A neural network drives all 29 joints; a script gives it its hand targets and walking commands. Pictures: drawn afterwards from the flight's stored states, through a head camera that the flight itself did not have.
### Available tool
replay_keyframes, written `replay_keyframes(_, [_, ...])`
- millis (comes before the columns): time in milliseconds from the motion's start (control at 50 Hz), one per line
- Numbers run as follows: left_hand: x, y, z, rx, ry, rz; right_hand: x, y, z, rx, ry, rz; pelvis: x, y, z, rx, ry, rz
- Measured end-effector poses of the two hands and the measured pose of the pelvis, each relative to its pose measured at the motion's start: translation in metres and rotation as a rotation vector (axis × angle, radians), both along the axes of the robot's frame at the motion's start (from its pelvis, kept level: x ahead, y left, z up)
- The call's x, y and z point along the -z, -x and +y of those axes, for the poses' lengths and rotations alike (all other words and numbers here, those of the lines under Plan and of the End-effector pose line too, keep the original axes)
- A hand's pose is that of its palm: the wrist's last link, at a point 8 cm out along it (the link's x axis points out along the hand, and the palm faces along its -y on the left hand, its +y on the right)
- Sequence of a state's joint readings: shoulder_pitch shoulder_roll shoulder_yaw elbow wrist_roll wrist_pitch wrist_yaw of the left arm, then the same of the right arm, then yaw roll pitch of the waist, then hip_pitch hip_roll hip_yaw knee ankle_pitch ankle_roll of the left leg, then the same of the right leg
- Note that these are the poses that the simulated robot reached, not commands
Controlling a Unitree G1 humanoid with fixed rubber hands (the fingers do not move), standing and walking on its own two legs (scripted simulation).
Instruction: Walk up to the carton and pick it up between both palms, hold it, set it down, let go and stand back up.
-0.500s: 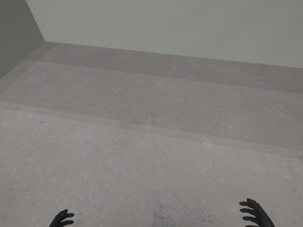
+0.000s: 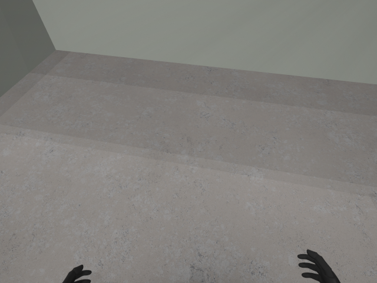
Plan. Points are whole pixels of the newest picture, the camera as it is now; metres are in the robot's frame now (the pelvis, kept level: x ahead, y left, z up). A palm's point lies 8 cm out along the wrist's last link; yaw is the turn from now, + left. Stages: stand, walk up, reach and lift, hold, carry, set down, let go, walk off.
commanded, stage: stand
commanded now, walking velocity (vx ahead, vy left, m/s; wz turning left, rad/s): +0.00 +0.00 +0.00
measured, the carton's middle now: out of the picture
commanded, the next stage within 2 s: walk up in 1.82 s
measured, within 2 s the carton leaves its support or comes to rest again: neither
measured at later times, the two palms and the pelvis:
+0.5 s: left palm out of the picture +0.10 +0.28 -0.09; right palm out of the picture +0.12 -0.27 -0.08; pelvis -0.01 +0.00 +0.00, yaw +0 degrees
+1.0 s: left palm out of the picture +0.10 +0.28 -0.09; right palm out of the picture +0.11 -0.27 -0.08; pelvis -0.01 +0.00 +0.01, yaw +0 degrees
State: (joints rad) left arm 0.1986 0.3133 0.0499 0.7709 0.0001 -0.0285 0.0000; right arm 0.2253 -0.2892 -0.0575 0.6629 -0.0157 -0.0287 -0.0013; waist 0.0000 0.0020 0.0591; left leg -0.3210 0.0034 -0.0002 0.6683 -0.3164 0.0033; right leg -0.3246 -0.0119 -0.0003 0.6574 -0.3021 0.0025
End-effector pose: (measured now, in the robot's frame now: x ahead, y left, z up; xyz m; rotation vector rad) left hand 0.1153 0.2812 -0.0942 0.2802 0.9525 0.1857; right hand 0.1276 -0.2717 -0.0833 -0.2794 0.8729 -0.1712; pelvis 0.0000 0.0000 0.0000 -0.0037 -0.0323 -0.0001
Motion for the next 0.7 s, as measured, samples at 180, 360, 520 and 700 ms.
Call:
replay_keyframes(180, [0.0, 0.004, 0.0, -0.003, 0.0, 0.012, 0.0, 0.004, 0.0, 0.0, -0.001, 0.011, -0.001, 0.002, 0.0, 0.0, 0.0, 0.003])
replay_keyframes(360, [0.0, 0.009, 0.0, -0.004, 0.001, 0.025, 0.001, 0.008, 0.0, 0.001, -0.002, 0.022, -0.003, 0.004, 0.0, 0.0, 0.0, 0.007])
replay_keyframes(520, [0.0, 0.013, 0.0, -0.005, 0.001, 0.034, 0.001, 0.011, 0.0, 0.002, -0.003, 0.029, -0.004, 0.006, 0.0, 0.0, -0.001, 0.011])
replay_keyframes(700, [0.0, 0.015, 0.0, -0.006, 0.002, 0.037, 0.0, 0.013, 0.0, 0.003, -0.004, 0.032, -0.006, 0.006, 0.0, 0.0, -0.001, 0.014])
